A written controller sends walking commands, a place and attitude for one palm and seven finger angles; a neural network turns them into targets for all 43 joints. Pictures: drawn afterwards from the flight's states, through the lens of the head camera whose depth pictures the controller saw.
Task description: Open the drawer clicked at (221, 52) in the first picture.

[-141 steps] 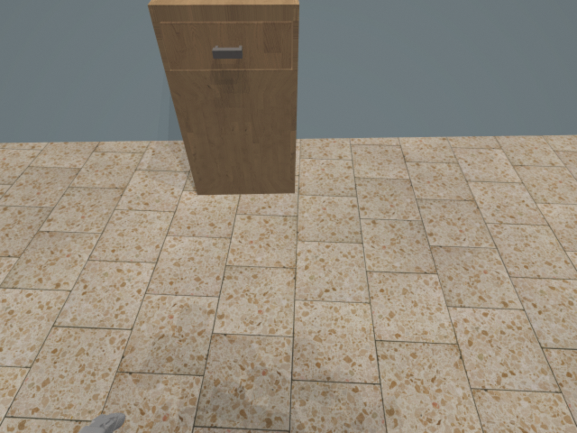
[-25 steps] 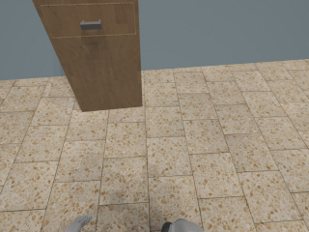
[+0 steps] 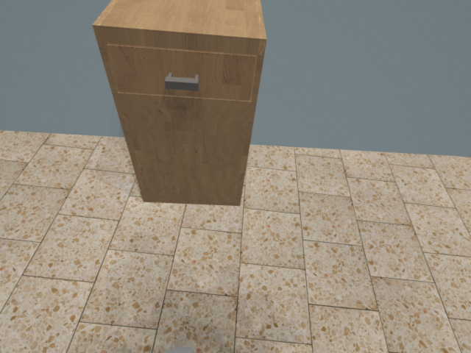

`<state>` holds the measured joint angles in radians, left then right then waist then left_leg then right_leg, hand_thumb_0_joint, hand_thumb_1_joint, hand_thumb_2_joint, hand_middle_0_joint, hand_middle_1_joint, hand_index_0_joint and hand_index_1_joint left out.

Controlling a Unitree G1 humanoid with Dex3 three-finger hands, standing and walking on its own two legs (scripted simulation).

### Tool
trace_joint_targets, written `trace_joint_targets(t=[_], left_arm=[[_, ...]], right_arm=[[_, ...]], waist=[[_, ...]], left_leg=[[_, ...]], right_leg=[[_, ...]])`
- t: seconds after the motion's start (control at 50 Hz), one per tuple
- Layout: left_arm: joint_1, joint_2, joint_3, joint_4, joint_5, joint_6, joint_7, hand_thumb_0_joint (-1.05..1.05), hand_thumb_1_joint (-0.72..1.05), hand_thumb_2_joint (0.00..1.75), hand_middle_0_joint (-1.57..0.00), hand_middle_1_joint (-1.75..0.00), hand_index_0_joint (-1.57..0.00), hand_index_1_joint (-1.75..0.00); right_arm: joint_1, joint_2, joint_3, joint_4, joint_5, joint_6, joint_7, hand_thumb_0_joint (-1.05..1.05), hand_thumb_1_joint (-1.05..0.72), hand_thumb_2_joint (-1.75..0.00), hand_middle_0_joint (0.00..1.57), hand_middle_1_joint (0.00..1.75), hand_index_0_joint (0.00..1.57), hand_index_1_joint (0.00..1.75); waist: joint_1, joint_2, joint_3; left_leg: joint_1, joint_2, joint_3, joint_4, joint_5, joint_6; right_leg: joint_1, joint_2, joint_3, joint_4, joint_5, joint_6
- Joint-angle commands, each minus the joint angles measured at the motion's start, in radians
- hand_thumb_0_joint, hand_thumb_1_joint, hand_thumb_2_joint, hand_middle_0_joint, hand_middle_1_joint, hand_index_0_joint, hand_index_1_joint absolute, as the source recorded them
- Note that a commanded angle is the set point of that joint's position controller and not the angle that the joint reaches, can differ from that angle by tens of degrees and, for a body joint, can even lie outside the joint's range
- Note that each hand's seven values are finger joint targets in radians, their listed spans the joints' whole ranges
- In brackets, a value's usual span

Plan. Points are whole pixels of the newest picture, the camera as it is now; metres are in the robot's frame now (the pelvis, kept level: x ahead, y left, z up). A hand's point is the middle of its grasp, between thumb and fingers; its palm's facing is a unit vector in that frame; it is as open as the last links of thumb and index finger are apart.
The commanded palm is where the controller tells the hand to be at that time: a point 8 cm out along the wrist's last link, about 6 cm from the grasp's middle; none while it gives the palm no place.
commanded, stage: take the last steps up to it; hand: left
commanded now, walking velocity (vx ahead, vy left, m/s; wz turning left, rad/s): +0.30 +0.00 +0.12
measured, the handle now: (182, 80) +0.86 +0.26 -0.03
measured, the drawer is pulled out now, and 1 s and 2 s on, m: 0.00 0.00 0.00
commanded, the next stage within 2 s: come to a stop and stand still in 0.86 s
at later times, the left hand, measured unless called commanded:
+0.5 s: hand (167, 306) +0.22 +0.16 -0.15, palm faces +0.06 -0.97 -0.22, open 7.3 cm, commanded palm none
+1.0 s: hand (162, 281) +0.28 +0.18 -0.17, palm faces +0.12 -0.98 -0.14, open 7.4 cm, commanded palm none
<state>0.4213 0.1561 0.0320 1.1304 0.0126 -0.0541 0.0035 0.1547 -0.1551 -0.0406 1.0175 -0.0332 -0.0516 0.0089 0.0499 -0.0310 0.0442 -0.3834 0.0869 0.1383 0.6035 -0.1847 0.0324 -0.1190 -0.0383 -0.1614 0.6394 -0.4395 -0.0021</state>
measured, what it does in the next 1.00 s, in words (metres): walks ahead: right foot, then left foot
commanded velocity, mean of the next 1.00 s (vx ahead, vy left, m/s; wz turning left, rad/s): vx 0.22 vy -0.02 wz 0.07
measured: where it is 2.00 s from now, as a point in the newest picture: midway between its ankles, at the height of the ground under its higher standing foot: (224, 340)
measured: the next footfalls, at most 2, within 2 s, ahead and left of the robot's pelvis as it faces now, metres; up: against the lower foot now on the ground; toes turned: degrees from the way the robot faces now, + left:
right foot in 0.42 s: +0.22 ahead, -0.14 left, +0.00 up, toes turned -7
left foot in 0.82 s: +0.38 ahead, +0.12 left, +0.00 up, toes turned +13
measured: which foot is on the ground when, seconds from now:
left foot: down 0.00-0.42, up 0.44-0.80, down 0.82-1.00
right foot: up 0.00-0.40, down 0.42-0.82, up 0.84-1.00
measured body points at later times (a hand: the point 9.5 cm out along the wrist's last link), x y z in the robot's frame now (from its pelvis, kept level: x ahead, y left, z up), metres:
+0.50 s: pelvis +0.15 -0.03 +0.01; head +0.16 -0.05 +0.46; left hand +0.22 +0.21 -0.13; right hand +0.09 -0.24 -0.16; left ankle +0.08 +0.09 -0.68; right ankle +0.18 -0.14 -0.72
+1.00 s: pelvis +0.32 +0.02 +0.01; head +0.34 +0.04 +0.46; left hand +0.27 +0.24 -0.15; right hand +0.40 -0.21 -0.13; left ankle +0.34 +0.11 -0.72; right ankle +0.29 -0.10 -0.66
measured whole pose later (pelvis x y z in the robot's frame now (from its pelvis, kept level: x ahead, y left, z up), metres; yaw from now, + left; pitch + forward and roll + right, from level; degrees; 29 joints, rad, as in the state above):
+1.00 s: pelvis +0.32 +0.02 +0.01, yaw +3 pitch -1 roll +0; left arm 0.33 0.16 0.04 1.12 0.02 -0.01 0.00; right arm 0.20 -0.15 -0.04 1.03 -0.02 -0.06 -0.04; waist 0.02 -0.05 0.06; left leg -0.24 0.03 0.19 0.47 -0.22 0.05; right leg -0.42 -0.10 -0.08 1.06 -0.39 0.01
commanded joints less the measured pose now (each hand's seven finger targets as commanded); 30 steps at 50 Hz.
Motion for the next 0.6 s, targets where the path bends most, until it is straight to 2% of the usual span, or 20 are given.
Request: trace_joint_targets(t=[0.0,0.02,0.04,0.06,0.1,0.14,0.2,0.24,0.3,0.34,0.36,0.38,0.4,0.42,0.44,0.46,0.48,0.52,0.56,0.58], left_arm=[[-0.058,0.083,0.014,-0.092,0.007,-0.01,0.013,0.0,0.9,0.9,-0.2,-0.3,-0.2,-0.3],[-0.087,0.074,0.018,-0.096,0.008,-0.008,0.006,0.0,0.9,0.9,-0.2,-0.3,-0.2,-0.3],[-0.089,0.067,0.023,-0.09,0.012,-0.004,-0.002,0.0,0.9,0.9,-0.2,-0.3,-0.2,-0.3],[-0.076,0.056,0.021,-0.078,0.016,0.004,-0.007,0.0,0.9,0.9,-0.2,-0.3,-0.2,-0.3],[-0.035,0.018,0.022,-0.071,0.019,0.024,-0.008,0.0,0.9,0.9,-0.2,-0.3,-0.2,-0.3],[-0.046,0.011,0.021,-0.075,0.021,0.036,-0.01,0.0,0.9,0.9,-0.2,-0.3,-0.2,-0.3],[-0.119,0.02,0.023,-0.105,0.021,0.039,-0.013,0.0,0.9,0.9,-0.2,-0.3,-0.2,-0.3],[-0.171,0.026,0.023,-0.124,0.019,0.038,-0.014,0.0,0.9,0.9,-0.2,-0.3,-0.2,-0.3],[-0.21,0.035,0.027,-0.138,0.018,0.031,-0.015,0.0,0.9,0.9,-0.2,-0.3,-0.2,-0.3],[-0.17,0.043,0.031,-0.125,0.019,0.024,-0.016,0.0,0.9,0.9,-0.2,-0.3,-0.2,-0.3],[-0.122,0.062,0.036,-0.107,0.021,0.018,-0.013,0.0,0.9,0.9,-0.2,-0.3,-0.2,-0.3],[-0.038,0.096,0.044,-0.083,0.023,0.008,-0.008,0.0,0.9,0.9,-0.2,-0.3,-0.2,-0.3],[0.065,0.188,0.06,-0.054,0.03,-0.005,0.0,0.0,0.9,0.9,-0.2,-0.3,-0.2,-0.3],[0.142,0.25,0.068,-0.044,0.017,-0.003,0.008,0.0,0.9,0.9,-0.2,-0.3,-0.2,-0.3],[0.113,0.232,0.065,-0.048,0.013,-0.001,0.014,0.0,0.9,0.9,-0.2,-0.3,-0.2,-0.3],[0.04,0.183,0.06,-0.061,0.012,-0.004,0.018,0.0,0.9,0.9,-0.2,-0.3,-0.2,-0.3],[-0.005,0.15,0.049,-0.075,0.013,-0.007,0.019,0.0,0.9,0.9,-0.2,-0.3,-0.2,-0.3],[-0.045,0.1,0.032,-0.084,0.015,-0.015,0.02,0.0,0.9,0.9,-0.2,-0.3,-0.2,-0.3],[-0.048,0.085,0.033,-0.084,0.02,-0.02,0.021,0.0,0.9,0.9,-0.2,-0.3,-0.2,-0.3],[-0.048,0.095,0.03,-0.082,0.019,-0.021,0.019,0.0,0.9,0.9,-0.2,-0.3,-0.2,-0.3]], right_arm=[[0.341,-0.203,-0.041,0.064,0.01,-0.004,-0.028,0.0,-0.9,-0.9,0.2,0.3,0.2,0.3],[0.282,-0.168,-0.033,0.047,0.014,-0.01,-0.031,0.0,-0.9,-0.9,0.2,0.3,0.2,0.3],[0.225,-0.138,-0.025,0.032,0.013,-0.013,-0.03,0.0,-0.9,-0.9,0.2,0.3,0.2,0.3],[0.195,-0.114,-0.019,0.032,0.015,-0.019,-0.03,0.0,-0.9,-0.9,0.2,0.3,0.2,0.3],[0.179,-0.091,-0.025,0.027,0.013,-0.024,-0.033,0.0,-0.9,-0.9,0.2,0.3,0.2,0.3],[0.179,-0.102,-0.025,0.027,0.014,-0.022,-0.034,0.0,-0.9,-0.9,0.2,0.3,0.2,0.3],[0.202,-0.114,-0.029,0.035,0.013,-0.019,-0.032,0.0,-0.9,-0.9,0.2,0.3,0.2,0.3],[0.211,-0.126,-0.036,0.044,0.009,-0.013,-0.03,0.0,-0.9,-0.9,0.2,0.3,0.2,0.3],[0.23,-0.136,-0.043,0.055,0.004,-0.005,-0.027,0.0,-0.9,-0.9,0.2,0.3,0.2,0.3],[0.224,-0.133,-0.042,0.061,0.005,0.001,-0.027,0.0,-0.9,-0.9,0.2,0.3,0.2,0.3],[0.223,-0.116,-0.04,0.065,0.007,0.003,-0.025,0.0,-0.9,-0.9,0.2,0.3,0.2,0.3],[0.213,-0.093,-0.034,0.061,0.01,0.002,-0.022,0.0,-0.9,-0.9,0.2,0.3,0.2,0.3],[0.211,-0.037,-0.02,0.037,0.018,-0.002,-0.014,0.0,-0.9,-0.9,0.2,0.3,0.2,0.3],[0.159,-0.05,-0.016,-0.002,0.015,0.002,-0.009,0.0,-0.9,-0.9,0.2,0.3,0.2,0.3],[0.137,-0.069,-0.027,-0.005,0.01,0.005,-0.007,0.0,-0.9,-0.9,0.2,0.3,0.2,0.3],[0.128,-0.062,-0.033,0.002,0.01,0.009,-0.003,0.0,-0.9,-0.9,0.2,0.3,0.2,0.3],[0.123,-0.059,-0.031,0.006,0.009,0.01,0.0,0.0,-0.9,-0.9,0.2,0.3,0.2,0.3],[0.145,-0.034,-0.028,0.023,0.007,0.019,0.004,0.0,-0.9,-0.9,0.2,0.3,0.2,0.3],[0.171,-0.006,-0.028,0.028,0.008,0.03,0.008,0.0,-0.9,-0.9,0.2,0.3,0.2,0.3],[0.159,0.0,-0.027,0.023,0.009,0.034,0.01,0.0,-0.9,-0.9,0.2,0.3,0.2,0.3]], waist=[[-0.142,0.219,-0.121],[-0.125,0.179,-0.052],[-0.096,0.133,-0.012],[-0.072,0.124,0.009],[-0.049,0.138,-0.007],[-0.046,0.14,0.002],[-0.057,0.135,0.022],[-0.068,0.158,0.039],[-0.071,0.143,0.04],[-0.046,0.122,0.021],[-0.023,0.063,0.009],[0.019,-0.015,-0.022],[0.055,-0.258,-0.063],[0.077,-0.316,-0.061],[0.064,-0.202,-0.031],[0.035,-0.22,0.017],[0.012,-0.167,0.05],[-0.03,-0.079,0.066],[-0.057,-0.076,0.076],[-0.058,-0.078,0.091]], left_leg=[[0.478,0.358,-0.415,-0.29,0.303,0.202],[0.381,0.33,-0.383,-0.322,0.221,0.185],[0.3,0.293,-0.324,-0.345,0.165,0.157],[0.23,0.261,-0.266,-0.368,0.149,0.13],[0.175,0.215,-0.186,-0.39,0.096,0.117],[0.16,0.195,-0.177,-0.419,0.015,0.124],[0.169,0.199,-0.195,-0.441,-0.044,0.138],[0.18,0.198,-0.205,-0.437,-0.088,0.142],[0.176,0.203,-0.223,-0.403,-0.127,0.137],[0.155,0.179,-0.199,-0.327,-0.142,0.109],[0.101,0.146,-0.178,-0.257,-0.178,0.082],[0.012,0.086,-0.12,-0.107,-0.205,0.045],[-0.167,-0.025,0.003,0.173,-0.285,0.0],[-0.289,-0.055,-0.025,0.391,-0.424,-0.008],[-0.312,-0.017,-0.096,0.502,-0.363,-0.003],[-0.311,0.019,-0.112,0.543,-0.27,0.001],[-0.298,0.04,-0.118,0.55,-0.218,-0.005],[-0.228,0.053,-0.108,0.504,-0.137,-0.023],[-0.179,0.044,-0.077,0.415,-0.109,-0.036],[-0.162,0.042,-0.062,0.37,-0.087,-0.041]], right_leg=[[-0.492,-0.038,0.098,0.599,-0.125,-0.007],[-0.51,-0.065,0.114,0.607,-0.058,-0.002],[-0.483,-0.088,0.127,0.58,0.0,0.004],[-0.443,-0.102,0.122,0.537,0.042,0.013],[-0.383,-0.101,0.103,0.452,0.092,0.027],[-0.374,-0.103,0.091,0.366,0.126,0.035],[-0.373,-0.11,0.086,0.236,0.157,0.042],[-0.36,-0.104,0.071,0.14,0.151,0.044],[-0.292,-0.077,0.051,0.033,0.133,0.041],[-0.183,-0.047,0.025,-0.068,0.185,0.04],[-0.072,-0.031,0.019,-0.136,0.221,0.033],[0.075,-0.082,0.094,-0.213,0.177,0.012],[0.226,-0.29,0.35,-0.321,0.089,-0.059],[0.237,-0.423,0.575,-0.441,0.038,-0.142],[0.178,-0.422,0.556,-0.464,-0.041,-0.168],[0.098,-0.383,0.486,-0.48,-0.075,-0.144],[0.039,-0.366,0.438,-0.481,-0.039,-0.137],[-0.045,-0.308,0.267,-0.465,0.151,-0.114],[-0.085,-0.274,0.168,-0.464,0.248,-0.109],[-0.111,-0.264,0.141,-0.473,0.264,-0.111]])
